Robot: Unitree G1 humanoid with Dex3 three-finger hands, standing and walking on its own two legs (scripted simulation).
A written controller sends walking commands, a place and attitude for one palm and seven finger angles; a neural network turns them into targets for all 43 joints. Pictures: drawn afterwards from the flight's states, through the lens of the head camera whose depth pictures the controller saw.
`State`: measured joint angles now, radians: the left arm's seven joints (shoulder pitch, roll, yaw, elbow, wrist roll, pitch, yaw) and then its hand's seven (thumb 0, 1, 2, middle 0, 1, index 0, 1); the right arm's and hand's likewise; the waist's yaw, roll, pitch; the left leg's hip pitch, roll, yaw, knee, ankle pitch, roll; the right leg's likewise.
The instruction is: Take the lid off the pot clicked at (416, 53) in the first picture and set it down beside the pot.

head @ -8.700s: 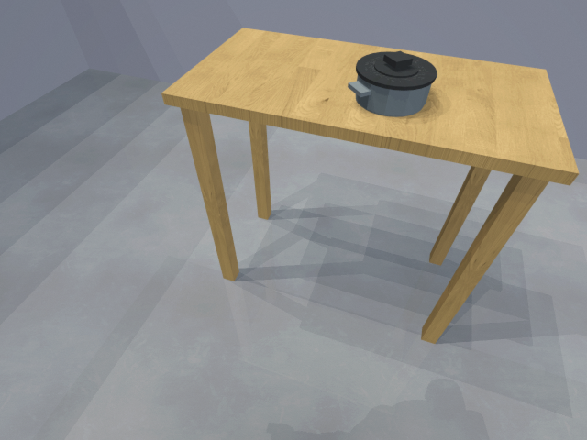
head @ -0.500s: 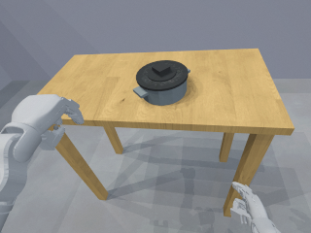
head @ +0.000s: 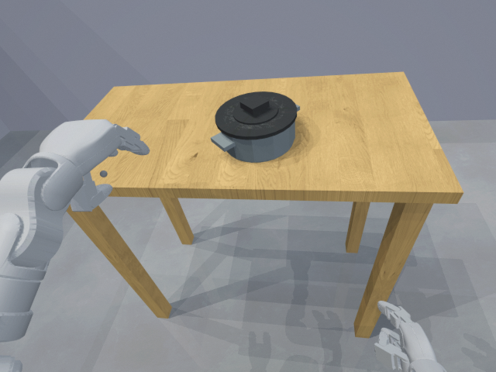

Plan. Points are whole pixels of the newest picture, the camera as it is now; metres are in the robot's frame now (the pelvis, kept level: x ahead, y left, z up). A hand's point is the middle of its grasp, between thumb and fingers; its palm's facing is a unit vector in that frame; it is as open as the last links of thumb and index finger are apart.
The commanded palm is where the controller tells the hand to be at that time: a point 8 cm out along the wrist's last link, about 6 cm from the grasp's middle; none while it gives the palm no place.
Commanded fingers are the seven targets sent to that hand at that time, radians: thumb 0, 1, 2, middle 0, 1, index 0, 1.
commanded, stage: move the open hand above the knob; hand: left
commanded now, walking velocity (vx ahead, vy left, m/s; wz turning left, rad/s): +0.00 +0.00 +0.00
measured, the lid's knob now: (254, 104) +0.60 +0.06 +0.15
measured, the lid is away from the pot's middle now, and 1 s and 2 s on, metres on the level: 0.00 0.00 0.00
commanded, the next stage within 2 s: none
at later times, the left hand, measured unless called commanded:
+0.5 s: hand (164, 125) +0.42 +0.18 +0.22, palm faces -0.07 -0.02 -1.00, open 10.0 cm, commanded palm +0.38 +0.17 +0.28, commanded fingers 0.00 -0.39 1.68 -0.87 -0.08 -0.87 -0.08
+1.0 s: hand (203, 111) +0.47 +0.12 +0.21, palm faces -0.15 -0.01 -0.99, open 10.0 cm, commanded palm +0.45 +0.13 +0.28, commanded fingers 0.00 -0.39 1.68 -0.87 -0.08 -0.87 -0.08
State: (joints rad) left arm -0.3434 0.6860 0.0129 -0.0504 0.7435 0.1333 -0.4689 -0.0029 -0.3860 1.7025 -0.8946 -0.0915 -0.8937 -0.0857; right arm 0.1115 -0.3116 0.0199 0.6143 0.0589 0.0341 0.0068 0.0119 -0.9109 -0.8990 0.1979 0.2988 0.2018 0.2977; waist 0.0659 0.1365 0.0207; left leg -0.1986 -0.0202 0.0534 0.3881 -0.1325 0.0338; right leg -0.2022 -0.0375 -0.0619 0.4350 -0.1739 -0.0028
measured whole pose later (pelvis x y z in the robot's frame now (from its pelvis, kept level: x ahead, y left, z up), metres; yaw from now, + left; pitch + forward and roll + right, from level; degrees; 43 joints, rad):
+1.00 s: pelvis +0.05 +0.00 +0.00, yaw +1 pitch +2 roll +1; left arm -0.92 0.43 -0.35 0.42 0.85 0.35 -0.46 0.00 -0.38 1.67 -0.88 -0.09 -0.88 -0.08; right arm 0.09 -0.28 0.04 0.67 0.06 0.11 0.03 0.01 -0.91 -0.90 0.20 0.30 0.20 0.30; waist 0.02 0.10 -0.04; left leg -0.23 -0.03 0.05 0.40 -0.20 0.03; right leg -0.24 -0.05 -0.06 0.46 -0.25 0.00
